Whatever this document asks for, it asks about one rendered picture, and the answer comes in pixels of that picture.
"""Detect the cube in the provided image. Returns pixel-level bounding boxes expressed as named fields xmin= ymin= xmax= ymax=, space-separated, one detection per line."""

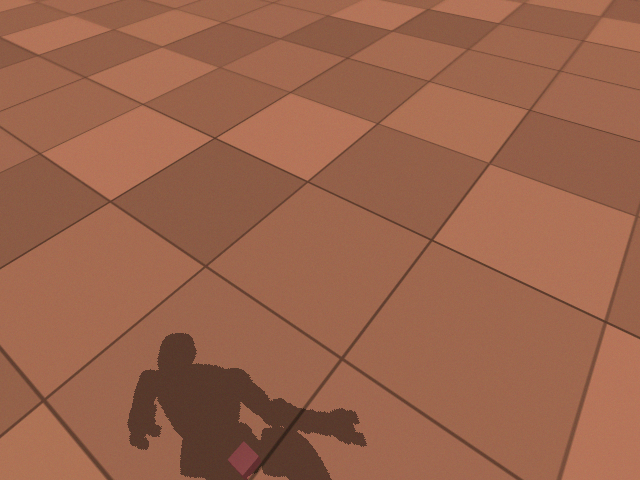
xmin=228 ymin=441 xmax=261 ymax=480

